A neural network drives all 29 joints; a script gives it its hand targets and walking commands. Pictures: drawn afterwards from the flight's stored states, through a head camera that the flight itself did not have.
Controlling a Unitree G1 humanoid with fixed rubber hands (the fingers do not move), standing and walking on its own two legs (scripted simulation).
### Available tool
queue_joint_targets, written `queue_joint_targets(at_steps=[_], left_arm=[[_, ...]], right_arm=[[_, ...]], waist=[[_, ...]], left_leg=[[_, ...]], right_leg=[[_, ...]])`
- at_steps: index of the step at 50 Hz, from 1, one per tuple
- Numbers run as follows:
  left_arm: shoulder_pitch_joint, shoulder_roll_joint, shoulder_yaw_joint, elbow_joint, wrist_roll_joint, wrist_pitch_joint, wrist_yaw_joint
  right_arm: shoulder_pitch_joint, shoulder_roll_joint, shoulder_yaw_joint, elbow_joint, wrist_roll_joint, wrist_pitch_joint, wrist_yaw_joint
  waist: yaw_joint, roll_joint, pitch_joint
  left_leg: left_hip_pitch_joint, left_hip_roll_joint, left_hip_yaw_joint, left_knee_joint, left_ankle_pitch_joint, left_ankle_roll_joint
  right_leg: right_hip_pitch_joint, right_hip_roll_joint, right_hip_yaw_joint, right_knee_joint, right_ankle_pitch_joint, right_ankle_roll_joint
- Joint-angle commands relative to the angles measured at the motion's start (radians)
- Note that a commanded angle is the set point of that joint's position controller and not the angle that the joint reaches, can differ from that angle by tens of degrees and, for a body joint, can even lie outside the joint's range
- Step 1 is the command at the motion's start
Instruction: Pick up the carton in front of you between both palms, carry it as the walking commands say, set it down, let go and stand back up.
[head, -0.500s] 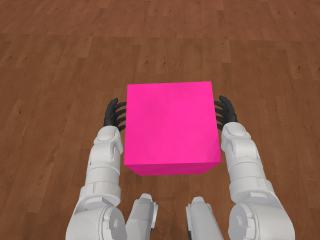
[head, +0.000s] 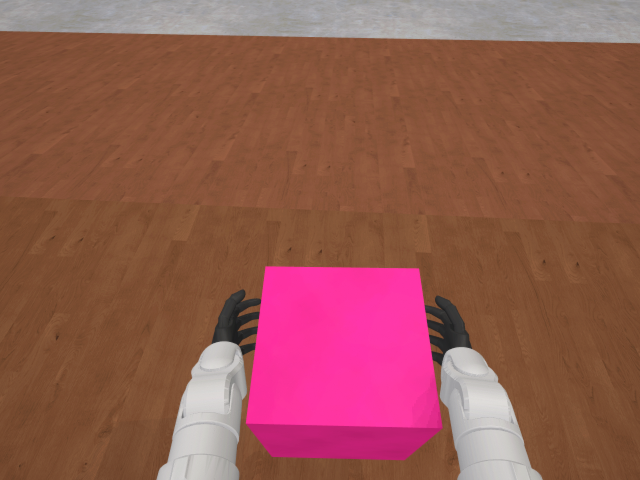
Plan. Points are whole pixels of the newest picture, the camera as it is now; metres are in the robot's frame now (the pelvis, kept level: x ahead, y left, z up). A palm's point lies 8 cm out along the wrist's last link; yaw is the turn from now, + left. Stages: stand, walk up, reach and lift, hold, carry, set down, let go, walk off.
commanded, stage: reach and lift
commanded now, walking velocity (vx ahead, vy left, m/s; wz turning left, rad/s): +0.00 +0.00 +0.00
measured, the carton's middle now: (339, 370) +0.32 +0.01 -0.09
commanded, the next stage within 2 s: hold in 1.20 s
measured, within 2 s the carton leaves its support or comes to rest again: neither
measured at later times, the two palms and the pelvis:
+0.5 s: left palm (216, 339) +0.29 +0.15 +0.06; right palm (477, 353) +0.29 -0.15 +0.05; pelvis -0.01 +0.00 +0.03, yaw +0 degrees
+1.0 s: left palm (215, 327) +0.30 +0.15 +0.07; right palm (478, 341) +0.30 -0.15 +0.06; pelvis +0.01 +0.00 +0.03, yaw +0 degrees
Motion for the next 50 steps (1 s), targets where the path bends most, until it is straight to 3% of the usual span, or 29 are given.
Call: queue_joint_targets(at_steps=[1,8,14,18,27,50], left_arm=[[-0.422,-0.991,-0.626,0.039,-0.153,0.042,-0.250],[-0.340,-0.997,-0.668,-0.055,-0.187,0.144,-0.263],[-0.355,-0.965,-0.579,-0.030,-0.147,0.212,-0.277],[-0.443,-0.978,-0.548,-0.016,-0.136,0.214,-0.291],[-0.530,-0.990,-0.566,-0.029,-0.145,0.213,-0.300],[-0.373,-0.953,-0.617,-0.163,-0.176,0.265,-0.288]], right_arm=[[-0.466,1.003,0.598,-0.037,0.165,0.009,0.250],[-0.399,0.984,0.648,-0.168,0.195,0.119,0.260],[-0.414,0.954,0.565,-0.143,0.163,0.191,0.276],[-0.505,0.970,0.535,-0.126,0.153,0.193,0.291],[-0.577,1.001,0.545,-0.129,0.158,0.194,0.294],[-0.418,0.966,0.597,-0.265,0.192,0.250,0.280]], waist=[[-0.005,0.004,-0.367],[-0.014,0.005,-0.223],[-0.015,0.007,-0.032],[-0.012,0.009,-0.023],[-0.015,-0.001,-0.097],[-0.015,0.003,-0.102]], left_leg=[[0.333,-0.043,0.050,-0.147,0.369,0.002],[0.485,-0.033,0.045,-0.283,0.389,-0.001],[0.479,-0.025,0.052,-0.352,0.203,0.006],[0.471,-0.021,0.061,-0.349,0.124,0.013],[0.503,-0.025,0.068,-0.340,0.130,0.014],[0.599,-0.038,0.064,-0.381,0.357,0.001]], right_leg=[[0.322,0.042,-0.048,-0.152,0.352,-0.007],[0.465,0.032,-0.056,-0.289,0.361,-0.004],[0.461,0.025,-0.065,-0.355,0.183,-0.014],[0.455,0.021,-0.071,-0.353,0.108,-0.018],[0.492,0.023,-0.072,-0.349,0.120,-0.014],[0.599,0.034,-0.063,-0.391,0.346,0.000]])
